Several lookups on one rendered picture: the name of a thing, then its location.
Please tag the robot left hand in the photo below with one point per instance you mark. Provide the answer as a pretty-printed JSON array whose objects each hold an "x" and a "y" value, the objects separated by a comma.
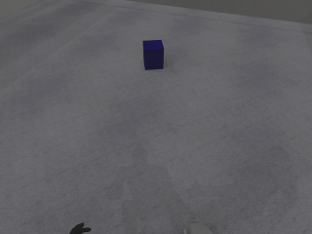
[{"x": 78, "y": 229}]

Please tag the robot right thigh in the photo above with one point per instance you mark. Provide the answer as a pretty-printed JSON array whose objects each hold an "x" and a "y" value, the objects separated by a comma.
[{"x": 196, "y": 228}]

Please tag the right robot shin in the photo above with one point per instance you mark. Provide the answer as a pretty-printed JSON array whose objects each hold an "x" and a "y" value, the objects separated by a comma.
[{"x": 193, "y": 221}]

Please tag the carton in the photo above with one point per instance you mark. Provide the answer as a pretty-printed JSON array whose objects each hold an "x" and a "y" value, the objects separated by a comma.
[{"x": 153, "y": 54}]

